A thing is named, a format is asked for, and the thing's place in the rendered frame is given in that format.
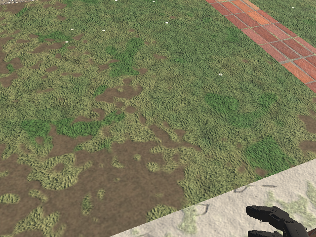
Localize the robot right hand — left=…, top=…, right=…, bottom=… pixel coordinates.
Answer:
left=246, top=205, right=309, bottom=237

